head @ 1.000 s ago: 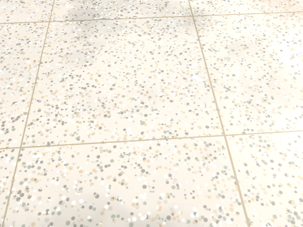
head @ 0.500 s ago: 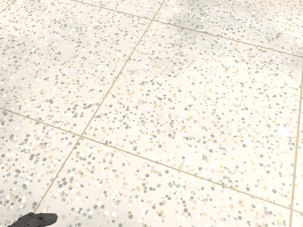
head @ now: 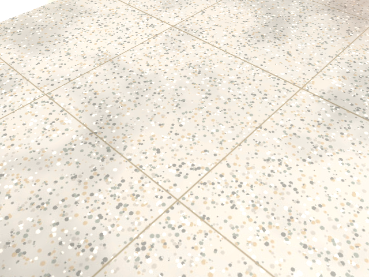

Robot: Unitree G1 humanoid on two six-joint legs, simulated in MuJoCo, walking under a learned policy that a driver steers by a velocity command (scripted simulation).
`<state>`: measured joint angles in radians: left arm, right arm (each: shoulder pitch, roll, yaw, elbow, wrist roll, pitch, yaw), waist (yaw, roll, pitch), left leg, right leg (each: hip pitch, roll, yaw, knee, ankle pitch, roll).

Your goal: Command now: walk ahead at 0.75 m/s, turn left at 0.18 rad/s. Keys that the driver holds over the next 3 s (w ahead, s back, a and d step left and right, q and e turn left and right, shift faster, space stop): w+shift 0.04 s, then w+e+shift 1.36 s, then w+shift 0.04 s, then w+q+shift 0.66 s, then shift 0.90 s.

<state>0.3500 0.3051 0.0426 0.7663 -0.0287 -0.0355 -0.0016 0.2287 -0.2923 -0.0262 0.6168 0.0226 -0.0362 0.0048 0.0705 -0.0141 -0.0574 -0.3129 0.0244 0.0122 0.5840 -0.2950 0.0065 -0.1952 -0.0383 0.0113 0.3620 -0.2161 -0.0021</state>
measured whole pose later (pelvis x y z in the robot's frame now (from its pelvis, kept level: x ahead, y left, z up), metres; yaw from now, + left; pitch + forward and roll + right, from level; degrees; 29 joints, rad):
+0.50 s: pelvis +0.28 -0.02 -0.05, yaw -16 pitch +1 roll +0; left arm 0.09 0.30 0.04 0.62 -0.05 -0.05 -0.09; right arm 0.50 -0.28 -0.03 0.84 -0.02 -0.05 -0.04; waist -0.03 -0.02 0.03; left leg 0.27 0.06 0.28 0.49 -0.45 -0.05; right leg -0.59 0.06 -0.13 0.69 -0.10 -0.16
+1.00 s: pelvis +0.69 -0.13 -0.04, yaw -44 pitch +1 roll +3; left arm 0.36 0.32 0.06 0.74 -0.05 -0.03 0.01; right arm 0.08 -0.29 -0.04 0.56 0.01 -0.13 0.00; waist 0.06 -0.04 0.05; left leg -0.47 -0.03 -0.04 0.63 -0.19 -0.04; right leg -0.21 0.09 0.22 1.19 -0.47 -0.08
